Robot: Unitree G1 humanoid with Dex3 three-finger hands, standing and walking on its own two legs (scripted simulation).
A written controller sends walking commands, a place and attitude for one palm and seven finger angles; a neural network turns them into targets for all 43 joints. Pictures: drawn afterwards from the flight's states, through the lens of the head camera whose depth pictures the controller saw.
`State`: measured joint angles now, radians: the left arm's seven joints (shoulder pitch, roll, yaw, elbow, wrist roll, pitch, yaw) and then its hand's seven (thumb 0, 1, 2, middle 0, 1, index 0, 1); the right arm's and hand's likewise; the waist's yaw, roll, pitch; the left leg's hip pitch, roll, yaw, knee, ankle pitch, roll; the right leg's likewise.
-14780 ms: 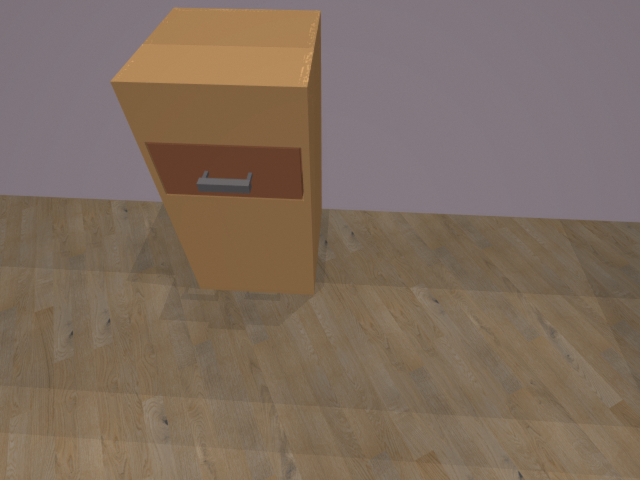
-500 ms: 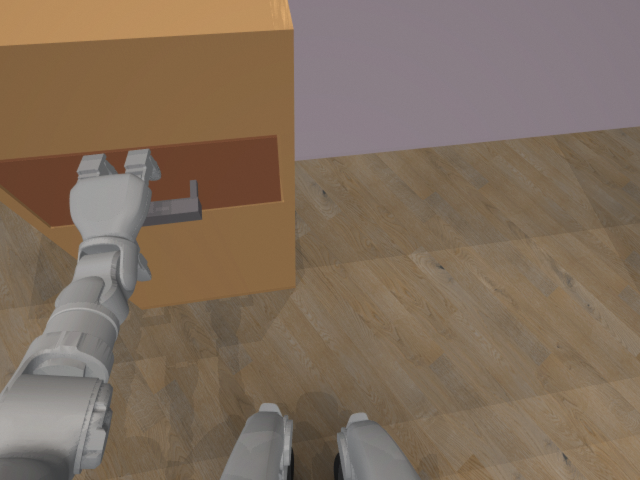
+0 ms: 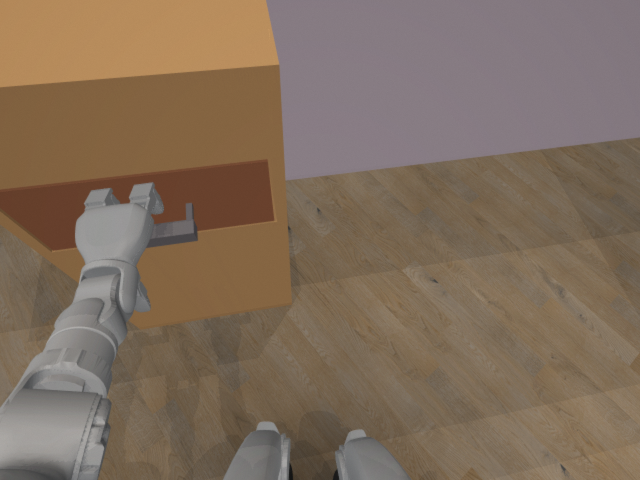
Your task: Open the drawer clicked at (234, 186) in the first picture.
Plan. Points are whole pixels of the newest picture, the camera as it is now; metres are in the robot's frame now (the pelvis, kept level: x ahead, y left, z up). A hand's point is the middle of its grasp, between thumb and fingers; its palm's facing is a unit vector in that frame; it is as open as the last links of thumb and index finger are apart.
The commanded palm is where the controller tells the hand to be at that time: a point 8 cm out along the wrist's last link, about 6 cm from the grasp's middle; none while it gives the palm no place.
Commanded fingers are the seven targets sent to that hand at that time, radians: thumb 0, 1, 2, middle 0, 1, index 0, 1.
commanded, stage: move the hooked fingers above the handle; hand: left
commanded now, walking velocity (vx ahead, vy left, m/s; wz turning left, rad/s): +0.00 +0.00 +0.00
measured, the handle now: (151, 224) +0.50 +0.26 -0.10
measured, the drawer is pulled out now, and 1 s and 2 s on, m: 0.00 0.00 0.00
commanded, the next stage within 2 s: lower the fingers behind the handle in 0.38 s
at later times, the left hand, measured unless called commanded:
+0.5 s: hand (153, 232) +0.44 +0.23 -0.03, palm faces -0.03 -0.09 -0.99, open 13.8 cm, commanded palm +0.42 +0.24 +0.02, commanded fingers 0.00 -0.50 0.30 -0.30 -1.20 -0.30 -1.20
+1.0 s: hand (155, 239) +0.45 +0.24 -0.06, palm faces +0.04 -0.04 -1.00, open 13.8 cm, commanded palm +0.43 +0.24 -0.01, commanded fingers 0.00 -0.50 0.30 -0.30 -1.20 -0.30 -1.20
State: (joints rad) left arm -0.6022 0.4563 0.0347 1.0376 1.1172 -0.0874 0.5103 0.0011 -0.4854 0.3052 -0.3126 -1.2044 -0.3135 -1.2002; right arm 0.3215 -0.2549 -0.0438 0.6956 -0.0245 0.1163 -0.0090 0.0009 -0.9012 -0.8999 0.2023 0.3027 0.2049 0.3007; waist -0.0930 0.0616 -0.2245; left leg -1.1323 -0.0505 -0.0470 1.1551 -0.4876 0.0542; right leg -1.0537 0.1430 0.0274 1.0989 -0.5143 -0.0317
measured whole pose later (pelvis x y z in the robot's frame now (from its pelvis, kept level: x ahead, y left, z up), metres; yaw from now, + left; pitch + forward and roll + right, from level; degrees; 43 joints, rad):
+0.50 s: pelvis +0.01 +0.00 +0.01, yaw +0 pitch +26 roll -4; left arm -0.63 0.41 0.02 1.03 1.13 -0.08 0.51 0.00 -0.49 0.31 -0.32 -1.20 -0.32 -1.21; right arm 0.29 -0.23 -0.03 0.68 -0.03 0.13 -0.01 0.00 -0.90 -0.90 0.20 0.30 0.21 0.30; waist -0.11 0.06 -0.24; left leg -1.09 -0.05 -0.04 1.13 -0.49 0.06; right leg -1.01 0.14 0.03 1.06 -0.51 -0.03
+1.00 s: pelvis -0.01 +0.00 -0.02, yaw +0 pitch +29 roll -5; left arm -0.70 0.41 0.02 1.09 1.15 -0.03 0.63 0.00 -0.48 0.31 -0.36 -1.26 -0.32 -1.22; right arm 0.26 -0.25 -0.04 0.71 -0.05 0.11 0.01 0.00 -0.90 -0.90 0.20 0.30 0.20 0.30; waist -0.11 0.07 -0.24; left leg -1.25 -0.05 -0.05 1.26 -0.52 0.06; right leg -1.17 0.14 0.01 1.20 -0.55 -0.03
